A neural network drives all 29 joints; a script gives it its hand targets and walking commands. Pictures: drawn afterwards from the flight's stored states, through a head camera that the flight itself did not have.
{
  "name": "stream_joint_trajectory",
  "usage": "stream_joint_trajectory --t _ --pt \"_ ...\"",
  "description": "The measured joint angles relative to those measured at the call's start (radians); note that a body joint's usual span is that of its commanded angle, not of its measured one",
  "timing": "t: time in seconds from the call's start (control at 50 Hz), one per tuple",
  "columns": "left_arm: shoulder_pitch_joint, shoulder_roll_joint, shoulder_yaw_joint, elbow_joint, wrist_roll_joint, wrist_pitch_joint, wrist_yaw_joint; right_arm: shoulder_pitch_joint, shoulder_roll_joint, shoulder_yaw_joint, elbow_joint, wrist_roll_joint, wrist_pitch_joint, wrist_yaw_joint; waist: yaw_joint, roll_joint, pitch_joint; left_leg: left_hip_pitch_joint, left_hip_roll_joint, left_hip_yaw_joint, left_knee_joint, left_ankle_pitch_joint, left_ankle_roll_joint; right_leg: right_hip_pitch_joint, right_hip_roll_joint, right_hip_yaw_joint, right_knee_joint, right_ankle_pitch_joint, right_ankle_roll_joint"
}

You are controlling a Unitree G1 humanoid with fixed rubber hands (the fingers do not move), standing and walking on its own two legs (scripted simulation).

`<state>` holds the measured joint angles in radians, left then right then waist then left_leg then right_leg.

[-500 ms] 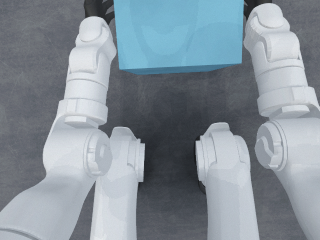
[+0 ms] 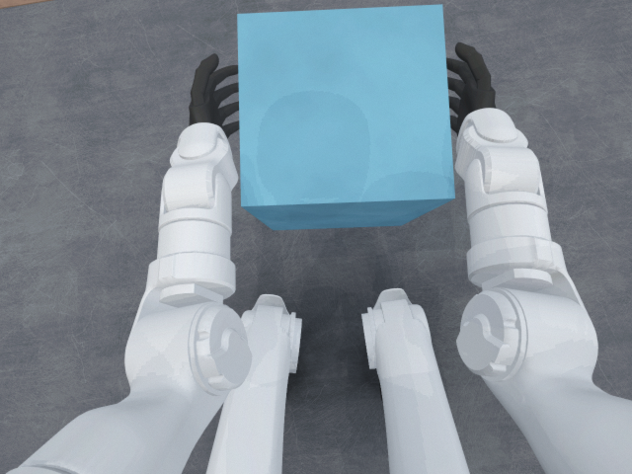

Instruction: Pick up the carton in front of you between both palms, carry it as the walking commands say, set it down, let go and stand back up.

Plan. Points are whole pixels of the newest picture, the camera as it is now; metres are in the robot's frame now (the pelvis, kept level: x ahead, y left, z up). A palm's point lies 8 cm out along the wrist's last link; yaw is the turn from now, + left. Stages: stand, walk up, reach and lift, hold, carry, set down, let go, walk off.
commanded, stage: reach and lift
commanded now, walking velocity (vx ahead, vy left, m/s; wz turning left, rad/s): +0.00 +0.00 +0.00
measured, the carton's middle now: (337, 144) +0.51 -0.03 -0.13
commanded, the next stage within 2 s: none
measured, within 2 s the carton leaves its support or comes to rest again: neither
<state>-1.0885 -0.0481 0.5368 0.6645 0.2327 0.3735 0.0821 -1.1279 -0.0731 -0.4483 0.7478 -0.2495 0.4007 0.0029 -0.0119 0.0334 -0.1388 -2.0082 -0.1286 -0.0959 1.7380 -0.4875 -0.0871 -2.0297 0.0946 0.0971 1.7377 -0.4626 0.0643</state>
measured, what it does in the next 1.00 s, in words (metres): rises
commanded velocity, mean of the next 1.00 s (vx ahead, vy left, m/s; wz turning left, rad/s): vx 0.00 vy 0.00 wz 0.00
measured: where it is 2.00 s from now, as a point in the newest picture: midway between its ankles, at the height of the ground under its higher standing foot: (330, 381)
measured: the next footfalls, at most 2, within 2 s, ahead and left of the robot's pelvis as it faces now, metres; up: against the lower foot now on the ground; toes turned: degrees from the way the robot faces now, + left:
none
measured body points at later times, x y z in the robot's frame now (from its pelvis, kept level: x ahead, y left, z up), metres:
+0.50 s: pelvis +0.05 +0.00 +0.14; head +0.21 -0.01 +0.56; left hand +0.47 +0.13 +0.10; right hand +0.47 -0.17 +0.09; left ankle +0.11 +0.13 -0.46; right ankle +0.12 -0.13 -0.46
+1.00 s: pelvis +0.10 +0.00 +0.26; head +0.13 +0.00 +0.71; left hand +0.43 +0.14 +0.25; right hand +0.42 -0.16 +0.24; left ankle +0.11 +0.13 -0.46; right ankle +0.12 -0.13 -0.46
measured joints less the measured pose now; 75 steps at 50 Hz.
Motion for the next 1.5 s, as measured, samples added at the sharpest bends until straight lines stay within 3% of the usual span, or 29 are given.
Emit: stream_joint_trajectory --t 0.16,0.36,0.8,0.96,1.18,1.3,1.5 --pt "0.139 -0.021 -0.051 -0.049 -0.033 0.005 0.000 0.145 0.041 0.040 -0.073 0.033 0.014 -0.013 0.003 0.001 -0.054 0.154 0.008 -0.005 -0.109 -0.014 0.011 0.154 0.000 0.006 -0.109 -0.014 -0.004" --pt "0.302 -0.049 -0.083 -0.037 -0.038 -0.023 -0.007 0.315 0.092 0.051 -0.080 0.029 -0.013 -0.020 0.007 -0.006 -0.096 0.421 0.017 -0.016 -0.289 -0.010 0.026 0.422 -0.005 0.013 -0.290 -0.012 -0.014" --pt "0.642 -0.109 -0.173 -0.109 -0.024 -0.047 -0.025 0.669 0.173 0.107 -0.168 0.032 -0.048 -0.016 0.006 -0.017 -0.051 1.104 0.047 -0.043 -0.800 0.096 0.058 1.113 -0.026 0.032 -0.809 0.093 -0.030" --pt "0.760 -0.122 -0.218 -0.172 -0.020 0.004 -0.031 0.790 0.193 0.147 -0.236 0.034 0.002 -0.015 0.008 -0.021 -0.020 1.395 0.063 -0.047 -1.015 0.156 0.067 1.403 -0.037 0.042 -1.023 0.152 -0.037" --pt "0.840 -0.100 -0.286 -0.273 -0.003 0.161 -0.061 0.894 0.219 0.211 -0.369 0.015 0.160 -0.031 0.011 -0.025 0.037 1.757 0.082 -0.055 -1.254 0.234 0.073 1.767 -0.052 0.043 -1.265 0.231 -0.045" --pt "0.801 -0.110 -0.255 -0.249 0.048 0.217 -0.081 0.855 0.227 0.181 -0.345 -0.031 0.217 -0.010 0.011 -0.027 0.080 1.827 0.084 -0.055 -1.275 0.247 0.073 1.838 -0.053 0.042 -1.286 0.244 -0.046" --pt "0.750 -0.124 -0.216 -0.261 0.071 0.224 -0.092 0.804 0.235 0.147 -0.354 -0.048 0.223 0.001 0.012 -0.027 0.135 1.829 0.086 -0.051 -1.263 0.254 0.070 1.838 -0.051 0.041 -1.271 0.250 -0.047"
